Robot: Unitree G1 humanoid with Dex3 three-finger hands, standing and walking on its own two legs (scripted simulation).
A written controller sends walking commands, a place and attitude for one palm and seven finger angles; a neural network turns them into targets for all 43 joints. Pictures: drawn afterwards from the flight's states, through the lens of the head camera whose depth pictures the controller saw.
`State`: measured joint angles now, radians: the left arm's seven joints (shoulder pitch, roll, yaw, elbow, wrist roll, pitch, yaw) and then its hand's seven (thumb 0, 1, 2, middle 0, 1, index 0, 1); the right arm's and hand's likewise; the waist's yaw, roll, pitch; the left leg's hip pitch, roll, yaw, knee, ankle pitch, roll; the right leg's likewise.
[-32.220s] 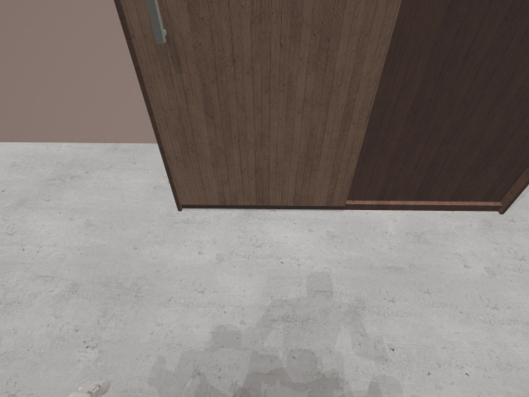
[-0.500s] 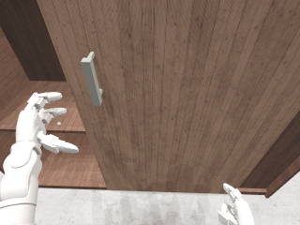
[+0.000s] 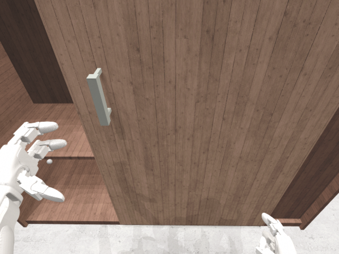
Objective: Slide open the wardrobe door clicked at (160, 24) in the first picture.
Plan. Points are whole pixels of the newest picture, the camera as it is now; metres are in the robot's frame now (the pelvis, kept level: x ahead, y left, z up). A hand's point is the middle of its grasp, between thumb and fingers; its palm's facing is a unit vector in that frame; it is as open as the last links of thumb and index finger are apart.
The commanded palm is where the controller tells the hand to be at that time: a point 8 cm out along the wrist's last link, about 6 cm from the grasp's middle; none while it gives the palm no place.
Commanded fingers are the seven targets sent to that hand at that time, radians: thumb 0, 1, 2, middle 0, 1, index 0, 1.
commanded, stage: draw the hand back to the body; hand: left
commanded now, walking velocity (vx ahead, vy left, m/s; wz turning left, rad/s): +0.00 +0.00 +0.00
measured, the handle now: (102, 97) +0.47 +0.25 +0.17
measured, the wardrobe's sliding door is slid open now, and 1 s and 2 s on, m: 0.57 0.57 0.57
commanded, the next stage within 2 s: step back with the hand held close in 1.18 s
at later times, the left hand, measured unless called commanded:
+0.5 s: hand (40, 167) +0.21 +0.28 +0.17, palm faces +0.46 -0.83 -0.31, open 11.8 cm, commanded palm +0.17 +0.32 +0.17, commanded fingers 0.00 0.39 0.65 -0.22 -0.60 -0.22 -0.60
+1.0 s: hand (37, 169) +0.21 +0.28 +0.17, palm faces +0.46 -0.81 -0.36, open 7.6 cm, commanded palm +0.16 +0.32 +0.18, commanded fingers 0.00 0.90 0.90 -0.20 -0.30 -0.20 -0.30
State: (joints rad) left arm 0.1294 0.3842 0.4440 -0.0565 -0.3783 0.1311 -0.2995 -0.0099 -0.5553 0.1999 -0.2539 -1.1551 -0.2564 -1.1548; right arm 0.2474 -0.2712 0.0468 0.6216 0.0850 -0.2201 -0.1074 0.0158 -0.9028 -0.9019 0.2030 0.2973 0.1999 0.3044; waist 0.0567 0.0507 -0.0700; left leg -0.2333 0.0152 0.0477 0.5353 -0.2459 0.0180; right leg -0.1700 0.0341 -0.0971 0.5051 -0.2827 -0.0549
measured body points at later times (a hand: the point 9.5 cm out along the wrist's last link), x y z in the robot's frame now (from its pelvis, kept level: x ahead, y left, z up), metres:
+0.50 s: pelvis +0.01 +0.02 +0.01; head -0.02 +0.00 +0.46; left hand +0.18 +0.32 +0.18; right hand +0.19 -0.20 -0.08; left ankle +0.03 +0.11 -0.73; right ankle +0.00 -0.08 -0.73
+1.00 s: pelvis +0.03 +0.02 +0.01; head +0.00 +0.00 +0.46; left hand +0.18 +0.32 +0.19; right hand +0.23 -0.20 -0.07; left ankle +0.03 +0.11 -0.73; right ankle +0.00 -0.08 -0.73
